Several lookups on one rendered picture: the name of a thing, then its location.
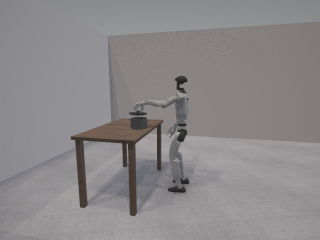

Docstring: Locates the robot left forearm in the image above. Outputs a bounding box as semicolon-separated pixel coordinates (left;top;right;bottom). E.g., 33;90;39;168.
143;99;165;107

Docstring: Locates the left robot hand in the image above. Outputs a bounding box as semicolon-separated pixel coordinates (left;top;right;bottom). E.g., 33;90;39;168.
133;101;144;113

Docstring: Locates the table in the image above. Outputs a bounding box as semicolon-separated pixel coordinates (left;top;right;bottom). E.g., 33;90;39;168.
71;118;164;216

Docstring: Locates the left robot thigh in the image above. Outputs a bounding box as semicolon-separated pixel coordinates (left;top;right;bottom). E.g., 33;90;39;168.
169;130;186;165

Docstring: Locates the robot right forearm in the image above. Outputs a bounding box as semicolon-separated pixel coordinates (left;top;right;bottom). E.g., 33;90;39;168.
173;119;179;128

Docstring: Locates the robot left upper arm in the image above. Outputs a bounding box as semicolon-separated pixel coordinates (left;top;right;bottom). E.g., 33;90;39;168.
161;92;185;109

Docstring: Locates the right robot hand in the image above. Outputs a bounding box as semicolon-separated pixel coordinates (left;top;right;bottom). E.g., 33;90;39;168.
165;125;177;138

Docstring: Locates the robot right shin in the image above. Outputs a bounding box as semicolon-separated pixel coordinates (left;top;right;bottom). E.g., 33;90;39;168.
179;158;185;180

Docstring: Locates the pot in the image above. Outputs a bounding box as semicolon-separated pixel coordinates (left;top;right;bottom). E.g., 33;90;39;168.
129;117;149;130

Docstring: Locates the lid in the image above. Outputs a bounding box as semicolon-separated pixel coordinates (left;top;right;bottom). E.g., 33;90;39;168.
129;112;147;116

